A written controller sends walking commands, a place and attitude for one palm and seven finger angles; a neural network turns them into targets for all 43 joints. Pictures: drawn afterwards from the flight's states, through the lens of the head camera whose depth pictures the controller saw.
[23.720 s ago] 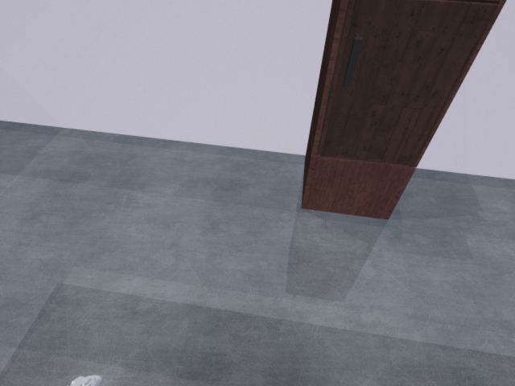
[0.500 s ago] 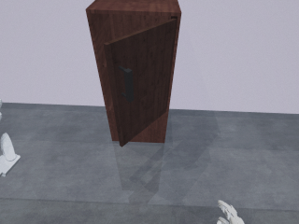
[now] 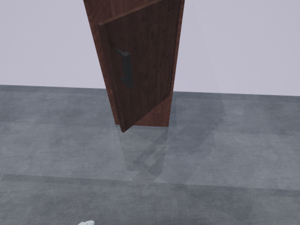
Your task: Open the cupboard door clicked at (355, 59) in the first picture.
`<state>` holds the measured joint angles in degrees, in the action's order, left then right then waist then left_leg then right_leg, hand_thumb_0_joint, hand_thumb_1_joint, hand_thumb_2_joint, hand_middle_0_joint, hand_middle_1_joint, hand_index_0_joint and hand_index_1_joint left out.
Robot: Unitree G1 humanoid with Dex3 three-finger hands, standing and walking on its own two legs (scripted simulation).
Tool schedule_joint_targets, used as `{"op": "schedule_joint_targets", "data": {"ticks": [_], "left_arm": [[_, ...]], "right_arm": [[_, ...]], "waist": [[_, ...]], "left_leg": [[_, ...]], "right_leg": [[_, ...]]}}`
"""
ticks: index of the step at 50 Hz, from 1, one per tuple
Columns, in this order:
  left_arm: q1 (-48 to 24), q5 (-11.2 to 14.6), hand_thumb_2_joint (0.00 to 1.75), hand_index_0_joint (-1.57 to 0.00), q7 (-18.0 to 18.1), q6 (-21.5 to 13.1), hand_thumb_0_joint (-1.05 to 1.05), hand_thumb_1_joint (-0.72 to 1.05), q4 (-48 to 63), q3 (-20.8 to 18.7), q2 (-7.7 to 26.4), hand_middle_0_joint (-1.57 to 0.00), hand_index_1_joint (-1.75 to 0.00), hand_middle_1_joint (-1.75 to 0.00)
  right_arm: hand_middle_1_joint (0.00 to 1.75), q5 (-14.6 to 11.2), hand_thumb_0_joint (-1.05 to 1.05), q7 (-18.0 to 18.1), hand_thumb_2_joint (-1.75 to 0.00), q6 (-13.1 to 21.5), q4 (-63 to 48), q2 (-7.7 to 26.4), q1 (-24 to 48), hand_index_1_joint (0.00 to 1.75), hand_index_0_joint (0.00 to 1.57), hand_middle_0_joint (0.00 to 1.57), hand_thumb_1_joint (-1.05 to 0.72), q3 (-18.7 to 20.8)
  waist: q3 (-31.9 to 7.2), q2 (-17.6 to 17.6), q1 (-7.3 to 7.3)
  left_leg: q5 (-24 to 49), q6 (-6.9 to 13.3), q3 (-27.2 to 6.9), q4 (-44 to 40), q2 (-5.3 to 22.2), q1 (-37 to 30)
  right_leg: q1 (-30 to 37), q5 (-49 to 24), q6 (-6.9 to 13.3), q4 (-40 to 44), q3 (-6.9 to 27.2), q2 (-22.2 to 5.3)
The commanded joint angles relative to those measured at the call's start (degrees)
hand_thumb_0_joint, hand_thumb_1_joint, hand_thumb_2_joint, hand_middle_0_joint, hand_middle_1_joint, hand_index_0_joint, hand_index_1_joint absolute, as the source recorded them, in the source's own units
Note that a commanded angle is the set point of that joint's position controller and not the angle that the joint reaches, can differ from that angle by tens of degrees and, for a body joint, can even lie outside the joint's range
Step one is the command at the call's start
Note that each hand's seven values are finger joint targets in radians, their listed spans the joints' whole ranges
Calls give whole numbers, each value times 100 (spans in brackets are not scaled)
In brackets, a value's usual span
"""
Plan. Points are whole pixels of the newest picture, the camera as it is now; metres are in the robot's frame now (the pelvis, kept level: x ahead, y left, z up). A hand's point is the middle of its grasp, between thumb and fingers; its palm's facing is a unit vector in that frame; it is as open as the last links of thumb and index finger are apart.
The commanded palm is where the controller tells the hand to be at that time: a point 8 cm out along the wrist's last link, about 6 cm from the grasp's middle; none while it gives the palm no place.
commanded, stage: let the arm hang, fingers relaxed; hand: left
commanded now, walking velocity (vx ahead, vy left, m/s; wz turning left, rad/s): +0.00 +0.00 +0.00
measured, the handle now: (123, 68) +0.63 +0.12 +0.05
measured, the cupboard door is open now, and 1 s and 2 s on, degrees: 49 49 49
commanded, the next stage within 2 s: look to check the result in 0.82 s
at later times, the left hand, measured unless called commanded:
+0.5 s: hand out of the picture -0.02 +0.19 -0.16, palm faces +0.04 -0.97 -0.23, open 7.4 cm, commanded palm none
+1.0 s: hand out of the picture +0.00 +0.20 -0.16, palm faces +0.03 -0.97 -0.22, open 7.4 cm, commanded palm none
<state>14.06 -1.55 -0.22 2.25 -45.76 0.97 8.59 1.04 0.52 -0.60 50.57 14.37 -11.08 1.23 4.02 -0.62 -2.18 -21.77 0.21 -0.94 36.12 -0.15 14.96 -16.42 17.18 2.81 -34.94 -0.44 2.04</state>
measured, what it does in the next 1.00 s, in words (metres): stands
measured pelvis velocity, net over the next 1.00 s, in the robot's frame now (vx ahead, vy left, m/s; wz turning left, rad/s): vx -0.01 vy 0.01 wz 0.00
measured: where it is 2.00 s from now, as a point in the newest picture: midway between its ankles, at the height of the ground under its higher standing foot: outside the picture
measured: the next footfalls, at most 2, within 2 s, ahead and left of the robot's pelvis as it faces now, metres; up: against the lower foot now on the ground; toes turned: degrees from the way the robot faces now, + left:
none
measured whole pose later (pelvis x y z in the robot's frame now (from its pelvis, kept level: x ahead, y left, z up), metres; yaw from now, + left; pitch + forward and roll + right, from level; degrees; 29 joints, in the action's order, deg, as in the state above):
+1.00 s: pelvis -0.01 +0.01 +0.01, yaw +0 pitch -2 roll +0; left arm 13.2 -0.6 0.9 0.0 -64.9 -1.6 10.5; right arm 1.1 1.5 0.1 64.5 10.2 -16.0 0.8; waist 3.0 -0.6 -0.4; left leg -11.9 0.6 -0.6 23.7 -1.1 10.0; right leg -12.0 10.4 1.3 -24.0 0.1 1.0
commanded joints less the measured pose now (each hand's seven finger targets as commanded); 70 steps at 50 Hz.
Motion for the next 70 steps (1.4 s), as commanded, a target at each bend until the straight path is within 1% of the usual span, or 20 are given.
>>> {"op": "schedule_joint_targets", "data": {"ticks": [1, 2, 3, 4, 5, 8, 14, 19, 28, 31, 36, 42, 44, 47, 52, 59, 60, 63, 67, 70], "left_arm": [[-188, 95, 90, -20, 181, -306, 0, 90, -210, -375, 1106, -20, -30, -30], [-137, 62, 90, -20, 196, -268, 0, 90, -281, -435, 864, -20, -30, -30], [-117, 77, 90, -20, 180, -226, 0, 90, -480, -416, 895, -20, -30, -30], [-33, 86, 90, -20, 170, -224, 0, 90, -638, -404, 921, -20, -30, -30], [-2, 91, 90, -20, 155, -230, 0, 90, -819, -371, 911, -20, -30, -30], [-6, 102, 90, -20, 142, -262, 0, 90, -1146, -331, 933, -20, -30, -30], [103, 108, 90, -20, 171, -282, 0, 90, -1547, -302, 898, -20, -30, -30], [215, 107, 90, -20, 193, -258, 0, 90, -1691, -292, 808, -20, -30, -30], [286, 94, 90, -20, 209, -257, 0, 90, -1743, -320, 680, -20, -30, -30], [281, 88, 90, -20, 213, -268, 0, 90, -1745, -334, 655, -20, -30, -30], [235, 82, 90, -20, 203, -278, 0, 90, -1710, -360, 722, -20, -30, -30], [139, 83, 90, -20, 190, -312, 0, 90, -1690, -386, 844, -20, -30, -30], [109, 83, 90, -20, 190, -327, 0, 90, -1683, -392, 906, -20, -30, -30], [6, 83, 90, -20, 179, -323, 0, 90, -1689, -390, 965, -20, -30, -30], [-138, 85, 90, -20, 161, -337, 0, 90, -1679, -412, 1140, -20, -30, -30], [-348, 85, 90, -20, 148, -372, 0, 90, -1674, -421, 1362, -20, -30, -30], [-394, 85, 90, -20, 146, -371, 0, 90, -1681, -415, 1397, -20, -30, -30], [-494, 92, 90, -20, 141, -397, 0, 90, -1660, -412, 1517, -20, -30, -30], [-654, 93, 90, -20, 137, -402, 0, 90, -1647, -406, 1609, -20, -30, -30], [-734, 88, 90, -20, 132, -407, 0, 90, -1642, -407, 1695, -20, -30, -30]], "right_arm": [[30, 4, 0, 100, -90, 70, 165, 249, -398, 30, 20, 20, -90, 33], [30, 76, 0, 109, -90, 53, 239, 258, -306, 30, 20, 20, -90, 48], [30, 76, 0, 94, -90, 43, 334, 220, -199, 30, 20, 20, -90, 29], [30, 57, 0, 107, -90, 35, 392, 215, -204, 30, 20, 20, -90, 14], [30, 46, 0, 111, -90, 28, 490, 185, -284, 30, 20, 20, -90, 6], [30, 31, 0, 112, -90, 35, 740, 193, -619, 30, 20, 20, -90, 19], [30, 6, 0, 130, -90, 43, 1061, 115, -871, 30, 20, 20, -90, 17], [30, 13, 0, 141, -90, 36, 1210, 3, -979, 30, 20, 20, -90, -4], [30, 33, 0, 151, -90, 79, 1297, -126, -1061, 30, 20, 20, -90, -10], [30, 31, 0, 154, -90, 89, 1294, -144, -1076, 30, 20, 20, -90, 3], [30, 37, 0, 155, -90, 96, 1253, -85, -1038, 30, 20, 20, -90, 29], [30, 25, 0, 154, -90, 130, 1214, 79, -921, 30, 20, 20, -90, 61], [30, 11, 0, 152, -90, 130, 1189, 164, -864, 30, 20, 20, -90, 81], [30, 25, 0, 151, -90, 131, 1203, 241, -776, 30, 20, 20, -90, 79], [30, 24, 0, 132, -90, 146, 1176, 430, -604, 30, 20, 20, -90, 100], [30, 8, 0, 122, -90, 166, 1129, 711, -280, 30, 20, 20, -90, 109], [30, 15, 0, 113, -90, 171, 1147, 716, -251, 30, 20, 20, -90, 107], [30, 12, 0, 104, -90, 174, 1134, 832, -136, 30, 20, 20, -90, 108], [30, 15, 0, 88, -90, 171, 1139, 942, 30, 30, 20, 20, -90, 103], [30, 14, 0, 75, -90, 164, 1122, 997, 128, 30, 20, 20, -90, 100]], "waist": [[-795, -219, 30], [-554, -698, 134], [-299, -1256, 188], [-226, -1088, 250], [-258, -777, 235], [-368, -213, 184], [-150, 191, 176], [72, 122, 186], [167, -8, 200], [143, 68, 191], [198, -70, 188], [8, -56, 189], [26, 46, 194], [68, -105, 175], [-49, -1, 185], [-149, 40, 203], [-172, -41, 197], [-330, 62, 187], [-306, -25, 182], [-260, 79, 180]], "left_leg": [[1704, 78, -251, -1007, 359, -658], [1467, 147, -447, -1200, 519, -378], [1270, 187, -530, -1390, 533, -111], [1195, 209, -565, -1439, 569, -14], [1044, 205, -539, -1477, 544, -26], [842, 181, -459, -1556, 474, -135], [946, 189, -375, -1631, 445, -270], [777, 194, -360, -1703, 436, -193], [620, 203, -442, -1841, 458, -8], [670, 197, -432, -1816, 462, -33], [579, 208, -474, -1843, 459, 23], [805, 211, -497, -1813, 474, -108], [860, 215, -478, -1776, 478, -175], [846, 207, -520, -1842, 508, -171], [857, 204, -550, -1870, 503, -228], [1275, 197, -581, -1881, 557, -417], [1314, 191, -570, -1890, 552, -439], [1526, 174, -549, -1862, 555, -580], [1581, 156, -556, -1928, 576, -625], [1549, 144, -544, -1952, 572, -634]], "right_leg": [[531, -2258, 212, 1066, 922, -893], [422, -1263, 76, 1278, 755, -673], [456, -863, 44, 1307, 701, -601], [548, -773, 41, 1383, 669, -565], [623, -692, 45, 1492, 671, -589], [692, -379, 49, 1718, 702, -637], [499, -208, 45, 1837, 633, -657], [323, -29, 25, 1809, 640, -635], [324, -112, 14, 1666, 623, -641], [320, -153, 8, 1648, 614, -652], [297, -114, 26, 1656, 645, -651], [436, -323, 36, 1627, 647, -677], [402, -314, 45, 1661, 643, -687], [393, -345, 44, 1652, 646, -688], [504, -309, 48, 1693, 666, -718], [617, -685, 46, 1693, 638, -743], [647, -712, 44, 1709, 640, -781], [759, -959, 42, 1733, 666, -802], [792, -1034, 34, 1763, 663, -810], [787, -978, 21, 1828, 661, -817]]}}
